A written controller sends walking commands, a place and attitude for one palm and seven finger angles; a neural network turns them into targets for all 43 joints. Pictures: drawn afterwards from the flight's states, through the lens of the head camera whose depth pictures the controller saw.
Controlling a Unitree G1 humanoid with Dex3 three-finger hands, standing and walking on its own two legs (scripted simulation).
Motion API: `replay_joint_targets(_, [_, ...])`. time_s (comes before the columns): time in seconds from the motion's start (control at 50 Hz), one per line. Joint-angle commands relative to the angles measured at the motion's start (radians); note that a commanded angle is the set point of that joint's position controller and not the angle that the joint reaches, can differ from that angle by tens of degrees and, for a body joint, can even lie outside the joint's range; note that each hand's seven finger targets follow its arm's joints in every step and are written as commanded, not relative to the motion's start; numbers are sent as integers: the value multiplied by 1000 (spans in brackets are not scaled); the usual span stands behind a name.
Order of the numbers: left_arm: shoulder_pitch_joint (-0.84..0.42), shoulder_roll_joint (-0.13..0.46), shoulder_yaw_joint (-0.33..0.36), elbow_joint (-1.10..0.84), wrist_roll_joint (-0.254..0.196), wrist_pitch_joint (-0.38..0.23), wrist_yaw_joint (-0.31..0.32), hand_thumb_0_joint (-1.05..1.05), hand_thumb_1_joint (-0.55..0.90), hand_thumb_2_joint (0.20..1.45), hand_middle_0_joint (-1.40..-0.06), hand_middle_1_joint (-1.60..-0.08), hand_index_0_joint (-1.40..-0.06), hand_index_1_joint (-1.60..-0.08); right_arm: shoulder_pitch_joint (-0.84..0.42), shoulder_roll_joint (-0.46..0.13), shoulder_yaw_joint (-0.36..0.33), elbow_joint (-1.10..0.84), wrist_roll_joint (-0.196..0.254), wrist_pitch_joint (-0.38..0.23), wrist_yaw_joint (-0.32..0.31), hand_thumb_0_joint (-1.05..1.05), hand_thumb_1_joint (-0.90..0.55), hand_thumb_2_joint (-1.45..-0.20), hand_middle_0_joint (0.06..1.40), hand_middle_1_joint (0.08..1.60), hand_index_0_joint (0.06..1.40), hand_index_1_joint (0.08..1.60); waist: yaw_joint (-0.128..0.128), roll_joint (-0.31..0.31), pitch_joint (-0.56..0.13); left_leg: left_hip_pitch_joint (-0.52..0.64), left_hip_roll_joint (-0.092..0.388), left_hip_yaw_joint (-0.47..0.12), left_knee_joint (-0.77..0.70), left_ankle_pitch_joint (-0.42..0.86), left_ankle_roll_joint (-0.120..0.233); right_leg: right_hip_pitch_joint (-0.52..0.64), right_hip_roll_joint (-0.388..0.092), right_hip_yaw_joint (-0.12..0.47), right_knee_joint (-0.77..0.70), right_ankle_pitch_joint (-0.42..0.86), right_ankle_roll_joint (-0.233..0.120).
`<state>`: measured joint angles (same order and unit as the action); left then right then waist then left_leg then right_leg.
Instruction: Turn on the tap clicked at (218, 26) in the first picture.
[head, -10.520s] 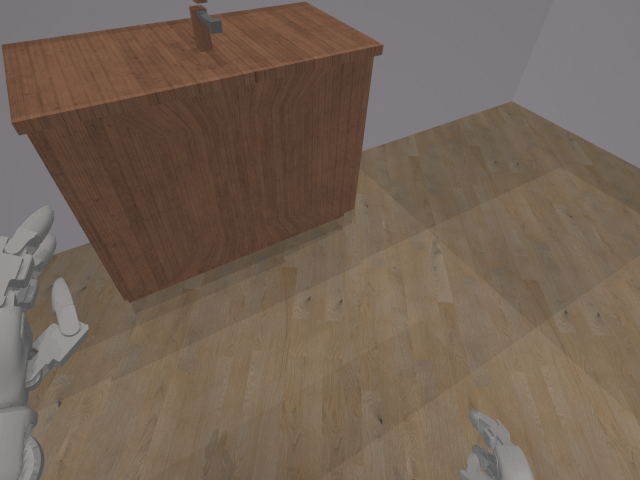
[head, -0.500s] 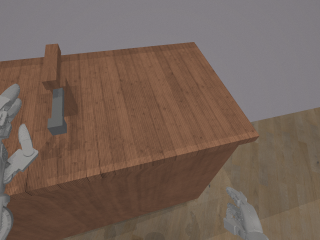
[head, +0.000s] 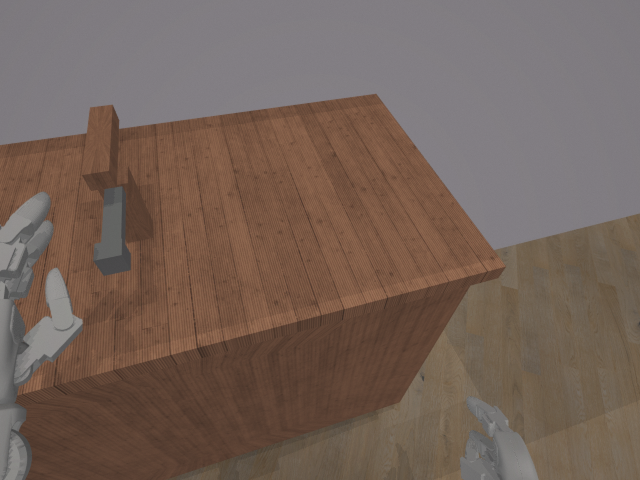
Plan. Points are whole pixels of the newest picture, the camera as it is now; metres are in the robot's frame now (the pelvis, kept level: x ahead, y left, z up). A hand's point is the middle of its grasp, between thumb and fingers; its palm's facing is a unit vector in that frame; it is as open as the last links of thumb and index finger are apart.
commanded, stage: shuffle to correct the standing spot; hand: left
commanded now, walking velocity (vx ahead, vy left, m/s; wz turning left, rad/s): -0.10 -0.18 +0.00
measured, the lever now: (112, 257) +0.31 +0.26 +0.13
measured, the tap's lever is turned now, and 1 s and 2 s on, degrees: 0 0 0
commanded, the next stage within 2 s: come to a stop and stand still in 1.36 s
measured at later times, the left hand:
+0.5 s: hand (129, 346) +0.19 +0.18 +0.16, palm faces +0.26 -0.85 -0.45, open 7.4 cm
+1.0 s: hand (149, 397) +0.16 +0.16 +0.16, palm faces +0.29 -0.88 -0.38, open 7.4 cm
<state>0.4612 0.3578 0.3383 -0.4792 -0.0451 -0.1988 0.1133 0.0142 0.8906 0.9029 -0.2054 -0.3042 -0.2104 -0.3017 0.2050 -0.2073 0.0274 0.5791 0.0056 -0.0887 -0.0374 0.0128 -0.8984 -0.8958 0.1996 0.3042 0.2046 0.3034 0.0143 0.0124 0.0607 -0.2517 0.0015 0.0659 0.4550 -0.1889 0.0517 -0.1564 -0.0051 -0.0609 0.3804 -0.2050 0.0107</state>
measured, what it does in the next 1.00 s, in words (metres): shifts its weight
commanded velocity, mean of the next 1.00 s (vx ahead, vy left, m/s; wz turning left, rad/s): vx -0.15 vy -0.18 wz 0.00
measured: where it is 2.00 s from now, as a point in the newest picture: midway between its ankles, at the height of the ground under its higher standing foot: outside the picture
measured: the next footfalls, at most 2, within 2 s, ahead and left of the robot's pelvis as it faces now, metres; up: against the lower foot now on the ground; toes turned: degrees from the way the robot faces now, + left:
left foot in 1.76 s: +0.00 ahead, +0.05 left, +0.00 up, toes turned +2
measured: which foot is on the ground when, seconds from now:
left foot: down 0.00-1.00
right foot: down 0.00-1.00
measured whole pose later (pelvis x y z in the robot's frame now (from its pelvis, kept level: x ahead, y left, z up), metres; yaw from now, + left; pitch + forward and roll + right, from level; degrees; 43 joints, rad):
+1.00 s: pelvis -0.07 -0.07 -0.01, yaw -2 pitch -2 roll -1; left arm 0.49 0.40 0.36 -0.58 -0.10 -0.13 0.11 0.01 0.89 0.90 -0.21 -0.30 -0.21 -0.30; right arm 0.22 -0.20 0.01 0.58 0.00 -0.09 -0.05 0.01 -0.90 -0.90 0.20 0.30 0.20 0.30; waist -0.01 -0.01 0.09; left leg -0.40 0.08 0.00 0.59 -0.27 -0.01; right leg -0.32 0.09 -0.09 0.49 -0.17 -0.08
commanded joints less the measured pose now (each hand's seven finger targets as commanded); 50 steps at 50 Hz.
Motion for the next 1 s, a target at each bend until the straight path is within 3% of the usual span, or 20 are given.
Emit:
replay_joint_targets(0.0, [-76, 160, 105, -192, -8, -60, 20, 0, 900, 900, -200, -300, -200, -300, -107, -117, -53, -166, 7, -59, -9, 0, -900, -900, 200, 300, 200, 300, -1, 39, -116, 55, 103, -144, -138, -62, -31, -2, -49, 75, -63, 28, -29])
replay_joint_targets(0.06, [-87, 185, 126, -217, -8, -55, 22, 0, 900, 900, -200, -300, -200, -300, -119, -115, -51, -167, 8, -62, -11, 0, -900, -900, 200, 300, 200, 300, 3, 55, -124, 81, 116, -152, -151, -22, -36, -6, -35, 70, -54, 48, -23])
replay_joint_targets(0.08, [-87, 144, 90, -205, -13, -54, 17, 0, 900, 900, -200, -300, -200, -300, -107, -114, -49, -167, 3, -58, -10, 0, -900, -900, 200, 300, 200, 300, 1, 47, -117, 73, 122, -151, -157, -10, -36, -4, -27, 62, -54, 57, -20])
replay_joint_targets(0.16, [-82, 186, 124, -256, -14, -50, 17, 0, 900, 900, -200, -300, -200, -300, -115, -108, -52, -177, 7, -64, -5, 0, -900, -900, 200, 300, 200, 300, 7, 94, -149, 100, 132, -145, -139, 73, -41, 9, -25, 65, -41, 94, -19])
replay_joint_targets(0.18, [-70, 149, 93, -241, -19, -48, 13, 0, 900, 900, -200, -300, -200, -300, -103, -106, -51, -176, 0, -57, -2, 0, -900, -900, 200, 300, 200, 300, 4, 84, -149, 88, 135, -142, -137, 83, -38, 17, -22, 60, -46, 100, -17])
replay_joint_targets(0.2, [-67, 166, 109, -255, -20, -49, 13, 0, 900, 900, -200, -300, -200, -300, -104, -105, -58, -186, 5, -61, -2, 0, -900, -900, 200, 300, 200, 300, 4, 76, -154, 94, 139, -136, -121, 95, -37, 18, -27, 68, -47, 110, -18])
replay_joint_targets(0.26, [-10, 201, 147, -296, -26, -51, 13, 0, 900, 900, -200, -300, -200, -300, -111, -97, -52, -196, 5, -56, -2, 0, -900, -900, 200, 300, 200, 300, 13, 90, -164, 94, 145, -126, -80, 248, -41, 17, -26, 70, -42, 187, -14])
replay_joint_targets(0.28, [-6, 150, 101, -297, -33, -53, 2, 0, 900, 900, -200, -300, -200, -300, -95, -98, -49, -197, -2, -47, 3, 0, -900, -900, 200, 300, 200, 300, 10, 88, -163, 82, 148, -122, -78, 285, -43, 23, -17, 61, -39, 195, -11])
replay_joint_targets(0.36, [45, 203, 162, -322, -36, -67, -7, 0, 900, 900, -200, -300, -200, -300, -100, -91, -58, -203, -3, -39, 6, 0, -900, -900, 200, 300, 200, 300, 17, 120, -188, 101, 171, -116, -35, 419, -44, 0, -11, 61, -13, 229, -14])
replay_joint_targets(0.38, [54, 167, 130, -316, -42, -69, -16, 0, 900, 900, -200, -300, -200, -300, -84, -94, -60, -204, -12, -29, 8, 0, -900, -900, 200, 300, 200, 300, 12, 100, -191, 87, 176, -112, -37, 407, -42, 3, -5, 55, -14, 215, -10])
replay_joint_targets(0.46, [76, 218, 189, -339, -49, -84, -22, 0, 900, 900, -200, -300, -200, -300, -90, -88, -71, -205, -10, -32, 2, 0, -900, -900, 200, 300, 200, 300, 10, 105, -212, 76, 168, -95, 8, 336, -46, -24, -19, 77, -20, 246, -20])
replay_joint_targets(0.48, [85, 183, 158, -328, -56, -85, -30, 0, 900, 900, -200, -300, -200, -300, -78, -84, -71, -202, -16, -24, 2, 0, -900, -900, 200, 300, 200, 300, 5, 66, -214, 57, 158, -86, 8, 295, -47, -20, -18, 69, -29, 252, -14])
replay_joint_targets(0.52, [79, 204, 183, -328, -62, -92, -29, 0, 900, 900, -200, -300, -200, -300, -81, -86, -81, -200, -9, -37, -6, 0, -900, -900, 200, 300, 200, 300, 4, 29, -215, 50, 128, -62, 52, 147, -55, -57, -53, 99, -41, 242, -30])
replay_joint_targets(0.56, [88, 212, 186, -334, -66, -77, -15, 0, 900, 900, -200, -300, -200, -300, -82, -87, -79, -193, 1, -42, -13, 0, -900, -900, 200, 300, 200, 300, -3, 3, -223, 70, 84, -53, 103, -45, -60, -130, -103, 157, -69, 144, -66])
replay_joint_targets(0.58, [87, 178, 149, -324, -74, -69, -13, 0, 900, 900, -200, -300, -200, -300, -75, -85, -74, -192, -2, -38, -13, 0, -900, -900, 200, 300, 200, 300, -10, -16, -217, 67, 74, -47, 116, -99, -57, -165, -116, 161, -92, 33, -65])
replay_joint_targets(0.64, [59, 192, 148, -330, -75, -43, 4, 0, 900, 900, -200, -300, -200, -300, -96, -87, -73, -181, 4, -51, -28, 0, -900, -900, 200, 300, 200, 300, -13, -49, -157, 99, 56, -51, 202, -157, -58, -318, -145, 196, -138, -221, -85])
replay_joint_targets(0.72, [18, 195, 139, -304, -68, -9, 20, 0, 900, 900, -200, -300, -200, -300, -115, -102, -60, -169, 0, -49, -34, 0, -900, -900, 200, 300, 200, 300, -15, 0, -107, 7, 102, -112, 50, -213, -32, -266, -62, 144, -90, -282, -35])
replay_joint_targets(0.8, [-14, 194, 129, -302, -56, 2, 25, 0, 900, 900, -200, -300, -200, -300, -111, -113, -59, -169, 5, -50, -31, 0, -900, -900, 200, 300, 200, 300, -13, 64, -66, -83, 118, -146, -19, -318, -21, -208, -26, 130, -67, -315, -25])
replay_joint_targets(0.92, [-22, 196, 133, -326, -52, 0, 19, 0, 900, 900, -200, -300, -200, -300, -94, -115, -62, -166, 3, -56, -12, 0, -900, -900, 200, 300, 200, 300, -12, 91, -91, -108, 101, -128, 6, -313, -29, -146, -25, 122, -44, -281, -45])
replay_joint_targets(0.98, [-10, 194, 132, -339, -55, 1, 21, 0, 900, 900, -200, -300, -200, -300, -83, -111, -61, -158, 2, -55, -7, 0, -900, -900, 200, 300, 200, 300, -17, 56, -122, -54, 86, -110, 60, -296, -33, -179, -45, 139, -57, -311, -59])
